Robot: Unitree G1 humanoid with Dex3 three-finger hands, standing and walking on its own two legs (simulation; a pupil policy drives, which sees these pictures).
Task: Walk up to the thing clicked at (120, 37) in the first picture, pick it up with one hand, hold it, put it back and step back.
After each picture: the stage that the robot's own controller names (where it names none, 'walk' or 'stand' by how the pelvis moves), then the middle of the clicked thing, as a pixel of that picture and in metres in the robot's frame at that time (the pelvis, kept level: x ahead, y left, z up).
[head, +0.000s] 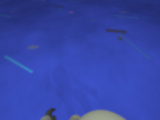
stand; (120, 38) +2.08 -0.72 -0.72
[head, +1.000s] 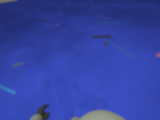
walk; (105, 43) +2.02 -0.22 -0.68
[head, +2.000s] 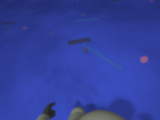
walk; (85, 51) +1.40 +0.26 -0.71
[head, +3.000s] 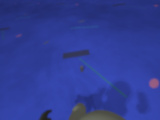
walk; (81, 68) +0.93 +0.29 -0.72
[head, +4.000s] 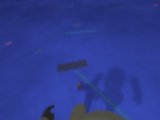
walk; (79, 86) +0.57 +0.27 -0.71
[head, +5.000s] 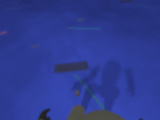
walk; (77, 93) +0.40 +0.21 -0.69
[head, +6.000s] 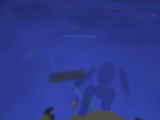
stand; (74, 104) +0.31 +0.22 -0.72
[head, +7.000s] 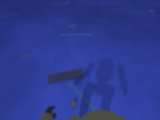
stand; (73, 104) +0.28 +0.22 -0.72
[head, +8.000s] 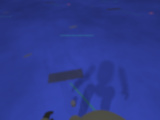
stand; (73, 103) +0.31 +0.23 -0.73
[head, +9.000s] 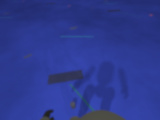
stand; (73, 105) +0.30 +0.23 -0.73
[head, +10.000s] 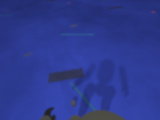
go down; (73, 103) +0.30 +0.23 -0.72
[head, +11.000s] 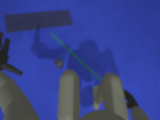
go down; (59, 64) +0.39 +0.25 -0.30
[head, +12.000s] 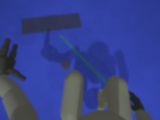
approach; (65, 65) +0.38 +0.25 -0.30
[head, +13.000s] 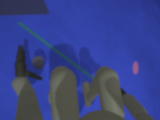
close in; (38, 63) +0.37 +0.28 -0.22
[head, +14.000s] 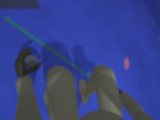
close; (31, 62) +0.37 +0.29 -0.22
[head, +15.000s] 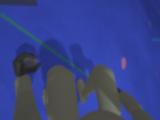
lift; (30, 62) +0.36 +0.28 -0.23
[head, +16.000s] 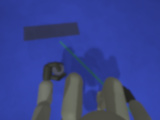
lift; (58, 71) +0.31 +0.25 -0.07
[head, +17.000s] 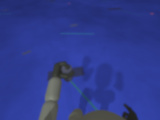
hold; (67, 73) +0.33 +0.18 +0.06
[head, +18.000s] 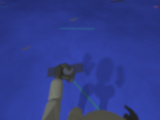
hold; (69, 74) +0.34 +0.18 +0.01
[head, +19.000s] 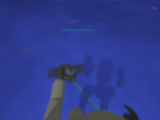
crouch; (71, 75) +0.34 +0.16 +0.00
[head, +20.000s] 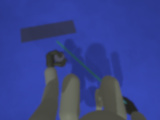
crouch; (60, 60) +0.41 +0.22 -0.10
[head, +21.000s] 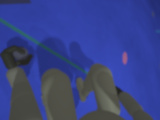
lower; (22, 57) +0.41 +0.30 -0.22
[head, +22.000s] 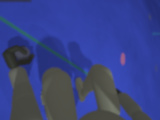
lower; (23, 56) +0.40 +0.30 -0.23
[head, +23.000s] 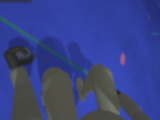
lower; (24, 56) +0.40 +0.30 -0.23
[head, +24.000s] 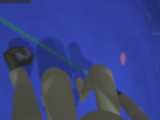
lower; (24, 57) +0.40 +0.30 -0.22
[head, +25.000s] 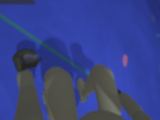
loosen; (31, 59) +0.38 +0.28 -0.23
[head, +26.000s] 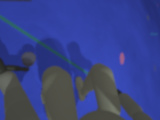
withdraw; (28, 60) +0.38 +0.27 -0.23
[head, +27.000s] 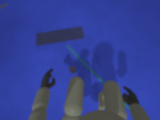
walk; (72, 69) +0.41 +0.21 -0.42
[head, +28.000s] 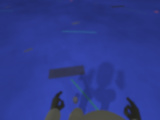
stand; (75, 100) +0.34 +0.18 -0.66
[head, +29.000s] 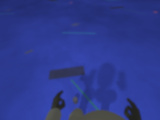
stand; (75, 100) +0.35 +0.19 -0.66
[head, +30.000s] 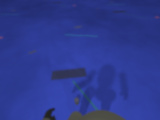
stand; (76, 101) +0.36 +0.18 -0.70
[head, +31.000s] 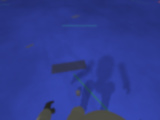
walk; (78, 93) +0.38 +0.17 -0.70
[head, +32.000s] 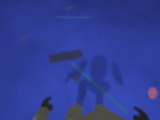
walk; (76, 78) +0.54 +0.19 -0.71
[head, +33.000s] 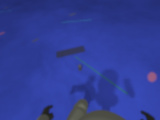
walk; (79, 67) +0.82 +0.28 -0.70
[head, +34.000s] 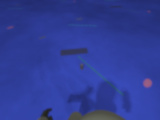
stand; (81, 66) +0.96 +0.18 -0.71
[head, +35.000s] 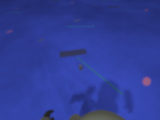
stand; (80, 67) +0.96 +0.21 -0.72
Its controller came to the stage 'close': yes
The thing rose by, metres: 0.71
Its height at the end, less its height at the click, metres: +0.00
